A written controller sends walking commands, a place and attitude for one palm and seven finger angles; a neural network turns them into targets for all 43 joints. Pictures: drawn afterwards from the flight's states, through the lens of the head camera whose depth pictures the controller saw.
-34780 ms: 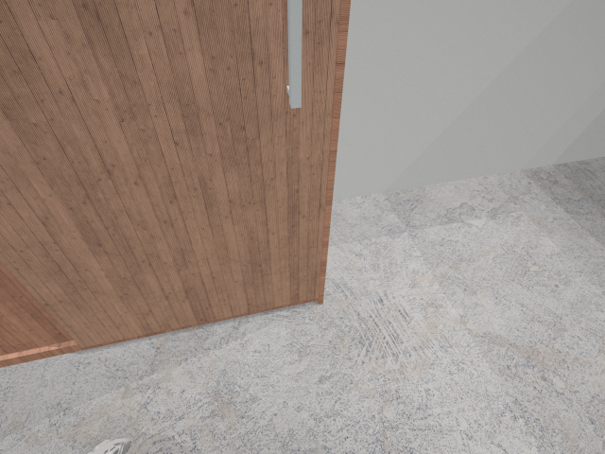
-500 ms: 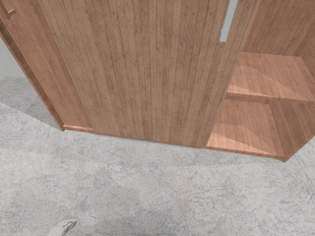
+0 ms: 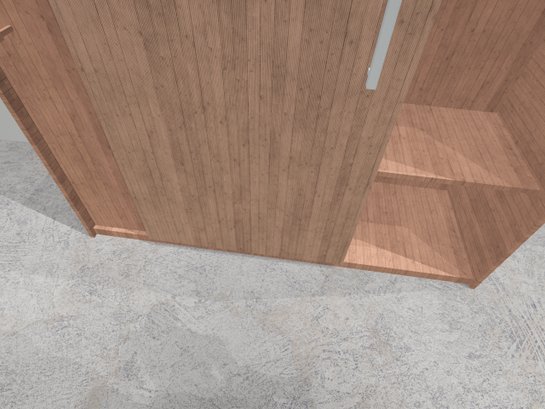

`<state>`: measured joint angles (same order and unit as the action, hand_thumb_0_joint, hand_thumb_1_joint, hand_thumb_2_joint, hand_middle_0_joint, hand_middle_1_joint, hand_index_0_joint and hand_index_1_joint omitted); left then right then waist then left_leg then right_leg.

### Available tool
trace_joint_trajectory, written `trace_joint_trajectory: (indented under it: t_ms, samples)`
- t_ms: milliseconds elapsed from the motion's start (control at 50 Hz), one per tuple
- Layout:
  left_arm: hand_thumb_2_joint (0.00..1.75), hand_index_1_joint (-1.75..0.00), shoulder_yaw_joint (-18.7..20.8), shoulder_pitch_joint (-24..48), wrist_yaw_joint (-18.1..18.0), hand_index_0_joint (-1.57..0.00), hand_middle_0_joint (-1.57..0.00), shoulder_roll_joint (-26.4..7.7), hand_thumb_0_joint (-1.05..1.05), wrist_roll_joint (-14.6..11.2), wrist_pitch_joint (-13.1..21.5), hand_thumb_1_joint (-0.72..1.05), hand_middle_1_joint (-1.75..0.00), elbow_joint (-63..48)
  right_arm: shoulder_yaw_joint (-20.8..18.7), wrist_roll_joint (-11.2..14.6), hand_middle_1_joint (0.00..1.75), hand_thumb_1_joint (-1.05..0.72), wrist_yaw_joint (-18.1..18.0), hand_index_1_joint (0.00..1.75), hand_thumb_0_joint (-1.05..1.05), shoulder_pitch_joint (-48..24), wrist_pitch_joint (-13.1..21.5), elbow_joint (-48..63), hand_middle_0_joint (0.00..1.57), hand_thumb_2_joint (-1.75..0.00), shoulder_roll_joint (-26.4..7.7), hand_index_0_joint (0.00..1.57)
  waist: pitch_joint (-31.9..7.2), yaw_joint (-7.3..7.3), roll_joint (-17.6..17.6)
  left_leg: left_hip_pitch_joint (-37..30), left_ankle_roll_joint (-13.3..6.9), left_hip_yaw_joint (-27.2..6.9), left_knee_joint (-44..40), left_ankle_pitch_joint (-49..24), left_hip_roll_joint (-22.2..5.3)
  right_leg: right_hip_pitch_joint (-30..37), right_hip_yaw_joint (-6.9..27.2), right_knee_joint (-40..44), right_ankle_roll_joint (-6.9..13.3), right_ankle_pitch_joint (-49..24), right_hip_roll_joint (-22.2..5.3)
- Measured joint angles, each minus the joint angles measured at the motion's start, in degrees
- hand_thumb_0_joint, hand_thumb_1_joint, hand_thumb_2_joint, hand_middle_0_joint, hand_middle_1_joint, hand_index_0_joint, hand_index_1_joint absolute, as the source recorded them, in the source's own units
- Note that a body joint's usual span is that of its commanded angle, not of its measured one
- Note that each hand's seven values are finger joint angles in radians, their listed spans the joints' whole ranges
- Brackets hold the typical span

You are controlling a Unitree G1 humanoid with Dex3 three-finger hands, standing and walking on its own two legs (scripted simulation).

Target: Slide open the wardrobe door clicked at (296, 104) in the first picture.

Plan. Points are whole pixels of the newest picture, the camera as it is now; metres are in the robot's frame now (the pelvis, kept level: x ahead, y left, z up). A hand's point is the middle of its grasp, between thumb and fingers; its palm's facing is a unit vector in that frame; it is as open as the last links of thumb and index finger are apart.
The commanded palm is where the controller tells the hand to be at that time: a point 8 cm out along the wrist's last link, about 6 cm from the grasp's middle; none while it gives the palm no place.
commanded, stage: let the arm hang, fingers relaxed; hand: right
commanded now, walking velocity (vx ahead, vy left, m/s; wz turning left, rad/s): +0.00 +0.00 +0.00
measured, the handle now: (388, 15) +0.77 -0.17 +0.24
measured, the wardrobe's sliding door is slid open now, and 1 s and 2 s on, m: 0.55 0.55 0.55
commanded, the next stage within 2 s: look to check the result in 0.30 s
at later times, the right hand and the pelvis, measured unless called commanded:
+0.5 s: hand out of the picture +0.11 -0.23 -0.16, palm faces -0.04 +0.95 -0.31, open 7.4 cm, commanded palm none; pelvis +0.03 +0.01 +0.01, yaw +0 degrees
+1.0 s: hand out of the picture +0.12 -0.22 -0.15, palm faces -0.02 +0.94 -0.34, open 7.4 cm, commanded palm none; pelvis +0.04 +0.03 +0.01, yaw +0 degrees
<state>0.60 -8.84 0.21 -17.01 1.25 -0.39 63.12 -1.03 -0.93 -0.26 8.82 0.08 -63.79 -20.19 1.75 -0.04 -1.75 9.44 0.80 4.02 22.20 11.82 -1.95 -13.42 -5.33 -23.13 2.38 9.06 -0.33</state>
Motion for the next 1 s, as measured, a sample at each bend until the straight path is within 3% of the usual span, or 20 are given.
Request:
trace_joint_trajectory:
  t_ms: [240,480,1000]
  samples:
    - [0.90,-0.30,-0.55,4.45,0.28,-0.21,-0.21,-1.64,0.00,-0.16,1.02,0.91,-0.30,0.61,1.08,-0.02,0.30,-0.91,0.29,0.30,0.01,-4.53,0.95,0.85,0.20,-0.89,1.61,0.20,-0.14,0.33,1.34,-2.41,0.26,-0.30,-2.52,0.10,-0.47,3.13,-0.33,3.90,-0.14,-0.58,0.72]
    - [0.90,-0.30,-0.66,4.70,-0.14,-0.20,-0.21,-2.57,0.01,-0.26,0.99,0.91,-0.30,1.10,0.99,0.04,0.30,-0.91,0.26,0.30,0.01,-3.12,0.76,-0.35,0.20,-0.89,1.84,0.20,0.68,0.41,2.46,-4.52,-0.30,0.00,-4.51,0.52,0.15,4.86,0.00,5.14,-0.96,0.09,0.24]
    - [0.90,-0.30,-0.85,4.11,-0.32,-0.21,-0.21,-1.87,0.01,-0.30,0.44,0.91,-0.30,1.37,0.87,0.19,0.30,-0.91,-0.19,0.30,0.01,-2.65,0.92,-0.58,0.20,-0.89,1.28,0.20,0.35,0.12,1.47,-7.07,-1.90,0.29,-5.93,0.94,1.81,7.23,0.40,6.10,-2.74,0.51,-1.29]
